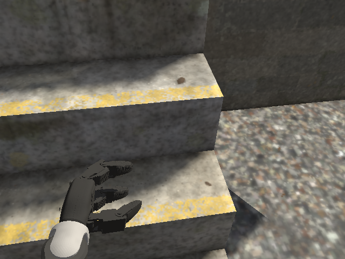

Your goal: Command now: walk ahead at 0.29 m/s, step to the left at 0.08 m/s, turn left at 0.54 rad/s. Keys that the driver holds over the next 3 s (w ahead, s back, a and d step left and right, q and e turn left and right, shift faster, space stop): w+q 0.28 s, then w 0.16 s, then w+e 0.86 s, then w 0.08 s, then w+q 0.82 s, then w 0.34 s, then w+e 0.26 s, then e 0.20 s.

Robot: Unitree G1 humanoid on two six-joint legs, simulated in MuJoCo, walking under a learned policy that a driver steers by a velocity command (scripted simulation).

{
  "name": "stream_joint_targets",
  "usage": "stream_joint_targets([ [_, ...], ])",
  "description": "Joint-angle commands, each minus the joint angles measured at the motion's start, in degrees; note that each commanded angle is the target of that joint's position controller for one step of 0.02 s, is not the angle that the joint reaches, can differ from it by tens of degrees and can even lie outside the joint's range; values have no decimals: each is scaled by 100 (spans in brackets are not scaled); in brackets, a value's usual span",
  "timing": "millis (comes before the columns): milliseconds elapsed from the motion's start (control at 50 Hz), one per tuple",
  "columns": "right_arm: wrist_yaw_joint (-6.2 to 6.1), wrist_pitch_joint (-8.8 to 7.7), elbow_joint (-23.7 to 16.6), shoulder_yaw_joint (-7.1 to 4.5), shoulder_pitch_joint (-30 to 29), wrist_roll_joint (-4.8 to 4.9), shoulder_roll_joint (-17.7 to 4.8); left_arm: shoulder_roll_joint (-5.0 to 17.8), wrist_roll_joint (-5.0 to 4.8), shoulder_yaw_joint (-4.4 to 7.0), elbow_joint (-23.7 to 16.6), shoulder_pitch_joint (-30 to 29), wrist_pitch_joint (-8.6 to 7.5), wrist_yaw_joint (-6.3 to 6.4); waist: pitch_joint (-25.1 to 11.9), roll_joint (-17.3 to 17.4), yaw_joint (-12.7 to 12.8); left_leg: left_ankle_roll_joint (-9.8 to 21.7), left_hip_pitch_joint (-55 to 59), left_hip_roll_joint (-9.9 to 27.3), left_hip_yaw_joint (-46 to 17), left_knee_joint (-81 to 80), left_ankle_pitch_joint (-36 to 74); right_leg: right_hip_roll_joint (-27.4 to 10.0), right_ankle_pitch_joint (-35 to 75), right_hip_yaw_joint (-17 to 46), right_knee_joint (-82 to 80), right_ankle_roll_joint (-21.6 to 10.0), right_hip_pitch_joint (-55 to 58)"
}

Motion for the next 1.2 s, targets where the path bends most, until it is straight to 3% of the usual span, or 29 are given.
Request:
stream_joint_targets([
  [20,-85,-387,-740,-235,-1375,-25,-1017,432,-46,249,-524,-41,21,108,78,-227,972,900,27,1029,-4006,-2755,-1895,167,485,145,1038,74,-1052],
  [180,-255,-290,-606,-318,-925,-170,-749,313,-11,290,-50,409,-51,200,-252,363,650,725,1399,1055,-4010,-3117,-1130,141,-187,687,250,-338,-1546],
  [220,-292,-114,-1216,-112,-1978,-335,-651,423,-218,247,453,1736,33,174,-387,850,1325,138,683,446,-2876,-3456,-1010,261,-1889,276,-1908,-587,-286],
  [240,-225,-39,-1476,-80,-2920,-309,-488,525,-258,266,803,2536,57,236,64,745,1824,-539,-653,-239,-1602,-3382,-543,225,-1624,-377,-4555,-748,1541],
  [280,-126,-113,-721,-182,-1306,-75,-276,441,-330,399,1419,2318,220,425,-345,-1563,1372,-667,-598,-297,-1129,-92,-2016,272,351,-1204,-5112,-1002,2761],
  [300,-121,-237,-888,-109,-1497,70,-386,671,51,449,1135,2022,100,364,-673,-2365,1475,-972,-1235,-603,-391,2612,-993,-1026,-1283,1793,-5289,-2201,2548],
  [320,-303,-305,-1242,-138,-1507,-56,-672,836,251,465,692,769,-110,289,-217,-1752,974,-1027,-1715,81,-861,4434,-178,-2422,-2280,4167,-6450,-2958,1149],
  [340,-380,-255,-1304,-102,-1559,-161,-739,768,208,532,520,392,-213,351,45,-444,793,-1068,-1626,470,-1481,4884,517,-2356,-2335,4029,-6141,-2745,611],
  [400,-161,-364,-1509,64,-2119,-402,-605,1210,163,658,1107,1778,-561,397,54,594,1361,-968,-2392,526,-1205,4465,440,-1520,-1278,2360,-5398,-1908,2023],
  [500,83,-588,-1846,380,-3305,-115,-212,1262,198,765,1563,3003,-677,298,362,-364,1915,-567,-3375,1079,-1102,3764,149,-1734,-1297,2311,-5640,-1937,2875],
  [520,-39,-581,-1759,153,-3012,-29,-774,1270,106,715,1099,2440,-518,207,598,-1104,1872,-721,-2807,1133,-905,3287,-1304,-1428,237,1814,-5388,-2071,2413],
  [560,-67,-625,-1873,277,-2865,-11,-676,1220,171,683,955,2162,-408,237,449,-892,1551,-599,-1250,1767,-631,485,-792,-873,804,854,-4777,-1567,1463],
  [600,-275,-558,-938,235,-459,437,-526,823,226,636,1078,2204,-20,284,-483,716,404,-1133,3733,1356,885,-2850,2508,237,-861,53,-2727,-1231,-950],
  [620,-336,-491,-521,242,208,288,-577,587,10,512,1144,2223,-159,133,-986,1537,257,-1455,4604,1183,1004,-1878,2489,20,-1852,50,-787,-1279,-1713],
  [640,-456,-579,-1106,160,92,-97,-1176,159,-113,422,766,2223,-256,126,-1312,1408,475,-1011,4335,3571,-2224,-1751,7508,507,-1145,855,1508,-419,-2204],
  [660,-569,-567,-1371,-176,-91,-162,-1896,532,-206,600,747,3027,-243,208,-2279,1368,542,-120,4031,4686,-4011,-2875,6948,655,-925,1006,3487,-107,-1930],
  [700,-722,-591,-1423,-130,-1538,-6,-1714,451,42,518,306,2146,43,211,-876,1852,1343,378,2919,3993,-2824,-3137,2012,26,-203,548,4435,149,-2966],
  [740,-810,-772,-1098,119,-1553,17,-970,486,231,504,157,1603,340,32,347,1545,1423,145,1565,3243,-1563,-3121,886,-78,162,731,4079,-68,-3015],
  [860,-824,-1066,-289,-49,-664,-38,-1047,289,306,493,49,919,577,-20,192,568,1324,87,2477,3473,-636,-3511,935,-87,342,652,4530,-503,-3856],
  [920,-714,-1153,185,-49,-131,-61,-955,122,412,442,-325,9,558,-36,386,788,1198,58,3247,3615,-556,-4008,-96,-153,-284,1008,6000,-678,-5331],
  [1000,-614,-1166,425,-145,-224,-200,-1239,222,160,412,-757,-447,495,-215,261,1090,1183,-162,3558,3570,137,-4277,471,-433,-912,1161,5978,-735,-5608],
  [1060,-450,-1047,147,-253,-1050,-183,-1579,88,-98,197,-1030,-618,492,-341,593,1095,1392,-631,2796,3074,1278,-4815,455,-1135,-1443,530,3025,-900,-4528],
  [1080,-465,-899,-95,-206,-1273,124,-1692,-48,-492,-113,-1134,-643,497,-433,620,1265,1169,-362,1321,2803,1782,-5950,475,-1022,-2872,-317,-348,-1124,-1842],
  [1100,-340,-769,-212,-232,-965,169,-1893,31,-723,-8,-866,-92,551,-308,290,1464,965,-47,1187,2990,1579,-5565,1264,-743,-2950,-542,-296,-1122,-488],
  [1120,-222,-691,-65,-194,-901,204,-1991,283,-457,190,-235,1686,459,-242,-833,1183,1418,244,1810,3041,1953,-4347,5771,89,-2929,-1192,542,-1256,906],
  [1140,-3,-919,-211,-103,-584,261,-1809,995,-374,442,-88,1796,273,-147,-2328,-406,1661,49,861,2624,990,-1846,7093,400,-1640,12,-713,-1417,3318],
  [1160,307,-1082,-610,-77,-1301,300,-1756,1909,-298,807,105,3246,276,43,-3593,-2277,2445,-356,-149,1702,454,291,2940,-509,-3517,3098,-3656,-1199,4077],
  [1180,555,-1003,-592,-95,-1527,173,-1205,2577,-483,1074,339,3101,357,123,-3839,-3530,2353,-653,-558,589,-708,3250,890,-932,-5516,4221,-5185,-635,3449],
  [1200,542,-965,-409,-31,-1389,79,-439,2055,-578,884,472,2637,355,112,-3343,-3003,1952,-746,-888,352,-1556,4981,1245,-932,-5166,3692,-5062,-35,2699],
])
